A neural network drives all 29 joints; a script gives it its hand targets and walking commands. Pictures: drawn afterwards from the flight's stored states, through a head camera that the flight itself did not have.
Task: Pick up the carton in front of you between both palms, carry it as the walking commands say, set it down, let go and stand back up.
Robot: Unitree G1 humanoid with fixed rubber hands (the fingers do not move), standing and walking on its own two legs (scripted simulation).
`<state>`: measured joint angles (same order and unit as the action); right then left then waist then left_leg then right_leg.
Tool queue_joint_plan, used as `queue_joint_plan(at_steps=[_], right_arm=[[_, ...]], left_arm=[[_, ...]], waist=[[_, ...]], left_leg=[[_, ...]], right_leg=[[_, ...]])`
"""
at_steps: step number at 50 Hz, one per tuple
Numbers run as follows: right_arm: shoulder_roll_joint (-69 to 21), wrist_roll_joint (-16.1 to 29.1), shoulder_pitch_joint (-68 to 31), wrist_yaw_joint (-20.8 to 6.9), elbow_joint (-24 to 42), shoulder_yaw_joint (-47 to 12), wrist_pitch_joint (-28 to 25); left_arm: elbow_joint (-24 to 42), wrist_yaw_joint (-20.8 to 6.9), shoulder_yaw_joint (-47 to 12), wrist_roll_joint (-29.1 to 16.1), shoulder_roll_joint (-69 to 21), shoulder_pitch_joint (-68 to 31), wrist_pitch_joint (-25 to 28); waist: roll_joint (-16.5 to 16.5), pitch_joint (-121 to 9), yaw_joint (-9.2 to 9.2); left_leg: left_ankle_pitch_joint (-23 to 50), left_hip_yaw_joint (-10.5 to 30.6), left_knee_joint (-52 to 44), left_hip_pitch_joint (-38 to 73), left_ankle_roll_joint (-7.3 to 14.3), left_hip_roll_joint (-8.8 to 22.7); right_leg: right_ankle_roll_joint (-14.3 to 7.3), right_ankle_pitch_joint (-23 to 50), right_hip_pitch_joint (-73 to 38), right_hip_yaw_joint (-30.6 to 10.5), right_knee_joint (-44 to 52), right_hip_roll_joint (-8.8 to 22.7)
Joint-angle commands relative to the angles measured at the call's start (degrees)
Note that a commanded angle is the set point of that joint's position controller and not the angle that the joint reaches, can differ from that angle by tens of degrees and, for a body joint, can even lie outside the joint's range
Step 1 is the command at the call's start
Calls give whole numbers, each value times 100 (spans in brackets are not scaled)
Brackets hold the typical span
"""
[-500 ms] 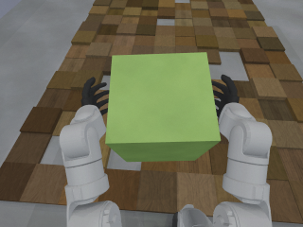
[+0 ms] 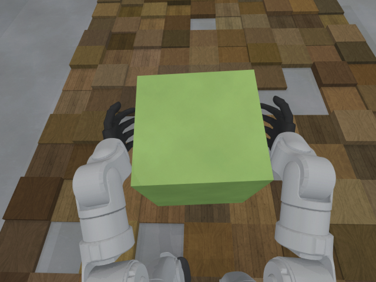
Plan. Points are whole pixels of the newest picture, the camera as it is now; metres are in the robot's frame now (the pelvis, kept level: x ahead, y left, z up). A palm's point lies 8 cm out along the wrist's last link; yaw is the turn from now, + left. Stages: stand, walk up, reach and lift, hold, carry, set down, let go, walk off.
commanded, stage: carry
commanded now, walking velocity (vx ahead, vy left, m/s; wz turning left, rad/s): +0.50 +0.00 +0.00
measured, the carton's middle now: (198, 149) +0.37 -0.02 +0.04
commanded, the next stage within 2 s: none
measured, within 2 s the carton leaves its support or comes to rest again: neither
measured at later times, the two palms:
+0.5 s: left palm (114, 18) +0.66 +0.15 +0.17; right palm (243, 4) +0.69 -0.16 +0.17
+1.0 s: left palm out of the picture +1.03 +0.16 +0.11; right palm out of the picture +1.00 -0.14 +0.12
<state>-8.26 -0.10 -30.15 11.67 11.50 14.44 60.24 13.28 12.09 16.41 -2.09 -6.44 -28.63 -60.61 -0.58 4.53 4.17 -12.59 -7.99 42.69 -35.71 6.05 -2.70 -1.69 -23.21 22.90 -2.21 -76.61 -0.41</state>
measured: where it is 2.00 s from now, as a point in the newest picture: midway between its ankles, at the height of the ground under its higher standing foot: (171, 89)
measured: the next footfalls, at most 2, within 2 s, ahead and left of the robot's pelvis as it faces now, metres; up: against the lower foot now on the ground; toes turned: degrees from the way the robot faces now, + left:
right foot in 0.32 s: +0.37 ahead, -0.09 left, -0.01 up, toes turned -5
left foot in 0.74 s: +0.68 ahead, +0.11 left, -0.01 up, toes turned +6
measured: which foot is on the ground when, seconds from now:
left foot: down 0.00-0.32, up 0.34-0.72, down 0.74-1.00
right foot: up 0.00-0.30, down 0.32-0.76, up 0.78-1.00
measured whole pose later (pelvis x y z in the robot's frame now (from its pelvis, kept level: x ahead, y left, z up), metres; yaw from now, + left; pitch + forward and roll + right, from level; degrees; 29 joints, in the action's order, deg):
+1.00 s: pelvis +0.68 +0.03 +0.03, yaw -1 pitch +6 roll -1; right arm -9.0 0.0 -23.3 10.0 8.6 13.9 54.3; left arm 8.6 11.7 16.3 2.7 -9.0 -23.9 -53.7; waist -0.3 1.1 4.7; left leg -16.2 -7.6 23.6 -13.9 3.8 -0.5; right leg -1.5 -15.7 36.4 2.2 -49.2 1.7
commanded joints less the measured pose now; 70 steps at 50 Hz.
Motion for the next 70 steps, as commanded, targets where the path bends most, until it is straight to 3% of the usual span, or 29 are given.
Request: queue_joint_plan(at_steps=[1,5,9,12,14,15,16,17,18,20,22,26,33,36,37,38,39,40,42,52,54,55,56,57,58,59,61,65,70], right_arm=[[-4223,1437,-3066,-216,1097,-4046,-18],[-4423,1728,-2972,-386,1360,-4417,-69],[-4038,1756,-2627,-457,1195,-4411,39],[-3648,1522,-2599,-343,842,-4085,118],[-3377,1262,-2615,-182,579,-3763,193],[-3225,1107,-2618,-79,405,-3560,235],[-3033,956,-2784,34,254,-3323,293],[-2923,818,-2765,130,-40,-3074,377],[-2802,741,-2791,205,-93,-2853,410],[-2934,649,-3200,300,-237,-2589,406],[-3126,414,-3286,295,-599,-2325,373],[-3636,139,-3400,169,-1138,-2297,210],[-4486,173,-3317,-128,-1158,-2775,-121],[-4509,347,-3300,-190,-860,-3005,-286],[-4465,396,-3215,-211,-762,-3062,-340],[-4323,355,-3138,-183,-722,-3044,-400],[-4234,375,-2968,-119,-791,-3089,-467],[-4310,487,-2689,-122,-729,-3185,-505],[-4478,734,-2845,-191,-232,-3464,-644],[-3922,1035,-2405,-191,117,-3913,-631],[-3878,920,-2373,-180,-102,-3813,-550],[-3894,864,-2355,-169,-226,-3781,-517],[-3887,816,-2301,-165,-316,-3750,-473],[-3911,816,-2418,-176,-333,-3711,-437],[-3998,788,-2502,-185,-372,-3658,-433],[-4162,792,-2610,-181,-464,-3644,-470],[-4321,622,-2523,-156,-607,-3317,-559],[-4254,155,-2222,-97,-787,-2933,-729],[-3843,87,-2172,-48,-486,-2884,-771]], left_arm=[[572,-45,-3137,-336,-3876,-2589,15],[580,-110,-3281,-92,-3948,-2143,97],[488,-114,-3383,-40,-3786,-1854,37],[480,-70,-3352,-116,-3412,-2146,-61],[338,-24,-3295,-215,-3156,-2320,-159],[237,-2,-3234,-268,-3027,-2439,-214],[81,33,-3121,-284,-2865,-2411,-268],[-123,127,-3006,-288,-2578,-2710,-310],[-240,188,-3036,-437,-2641,-2907,-310],[-307,165,-3135,-686,-3108,-3337,-285],[-389,74,-3235,-878,-3561,-3905,-239],[-881,-83,-3312,-899,-4235,-4172,-84],[-1190,-324,-3522,-694,-5018,-3723,233],[-1038,-271,-3614,-533,-5038,-3506,413],[-945,-239,-3675,-462,-5013,-3452,459],[-899,-213,-3706,-442,-5041,-3420,475],[-758,-214,-3676,-473,-4920,-3260,489],[-694,-178,-3707,-534,-4829,-3204,531],[-513,-137,-3643,-468,-4850,-3085,601],[-391,-22,-3331,-29,-3872,-2141,631],[-551,-58,-3244,31,-3797,-2145,555],[-705,-78,-3201,60,-3830,-2106,519],[-886,-88,-3185,47,-3850,-2053,510],[-1015,-63,-3105,104,-3730,-2022,534],[-1149,-53,-3096,120,-3825,-1955,542],[-1107,-75,-3179,22,-3981,-1948,534],[-752,-135,-3587,-289,-4435,-2487,609],[-372,-313,-4213,-876,-4872,-3192,803],[-453,-343,-4311,-1043,-4643,-3002,796]], waist=[[309,-3546,154],[340,-3092,156],[780,-2917,91],[695,-2609,-5],[572,-2668,-338],[388,-2767,-574],[-162,-2867,-764],[-1097,-2957,-625],[-1278,-3029,-762],[-413,-2606,-796],[-132,-2618,-802],[-369,-2719,-816],[-740,-2338,-858],[-695,-2702,-442],[-343,-3067,-184],[893,-3543,-81],[1949,-3948,-14],[1361,-3855,-15],[555,-3545,49],[687,-2632,47],[708,-2342,-30],[745,-2660,-309],[553,-3067,-574],[-625,-3655,-882],[-1881,-3623,-1040],[-1459,-3556,-978],[-250,-3321,-1084],[-435,-3075,-835],[-705,-2674,-803]], left_leg=[[2132,3069,-1626,4611,729,1725],[2109,2592,-1990,4136,788,1734],[2628,1470,-2100,3595,452,1404],[2041,977,-2069,3241,183,1163],[2355,525,-1245,2882,11,982],[2055,323,-404,2368,-98,779],[259,234,590,1408,-187,484],[-1618,410,1818,36,-331,-76],[-1798,734,2584,-843,-261,42],[-1254,958,2172,-869,-205,401],[-951,894,1562,-543,-285,519],[-163,778,696,-718,-489,626],[1241,136,-1336,114,-507,382],[1596,-287,-2179,2189,-361,180],[1672,-112,-2156,3453,-361,391],[2853,1373,-1750,5393,177,1480],[3205,3111,-1730,6382,1031,2378],[2849,2895,-1685,6153,1057,2279],[2745,2452,-1813,5582,695,2074],[2805,1228,-2101,4497,503,1501],[2702,832,-2241,3722,261,1331],[3146,394,-1526,3220,42,1221],[3537,45,-662,2604,-206,948],[2629,-39,1170,1233,-577,475],[-920,261,2761,-305,-719,-263],[-1817,846,3630,-984,-589,-32],[-1530,1108,3203,-1233,-391,379],[-1124,935,1223,-467,-397,521],[824,515,-953,864,-485,407]], right_leg=[[-98,0,2022,-96,-275,61],[-60,-280,1602,184,2203,126],[-46,1509,603,690,4096,-119],[-89,2641,-189,944,5196,-199],[-189,2771,-1224,1164,5435,-235],[-293,2478,-1961,1004,5395,-83],[-424,2667,-2752,-192,5241,814],[-1166,3059,-3637,-2182,5270,1902],[-1698,1676,-3829,-2799,5458,2213],[-1431,1860,-2980,-2283,5732,1864],[-1219,2318,-2575,-1709,5856,1719],[-1168,2478,-2839,-1192,5981,1570],[-592,4259,-3174,60,5725,1045],[-251,4765,-2504,644,4706,882],[-65,4008,-1819,873,3791,625],[132,1746,35,817,2339,156],[203,-590,1559,597,656,-497],[65,-560,1970,81,217,-145],[-26,-96,2081,3,1029,207],[-27,1472,1778,626,3719,184],[-78,1590,693,1143,4566,-134],[-240,1618,-518,1508,4678,-280],[-503,1476,-1781,1143,4555,-279],[-1193,1329,-3240,-904,4678,878],[-1749,2917,-4013,-2844,5276,1808],[-1868,3749,-4215,-2655,5020,1929],[-1525,3995,-3792,-2201,4930,1851],[-1110,2899,-2745,-1336,5390,1646],[-649,2619,-1903,-180,5473,1250]])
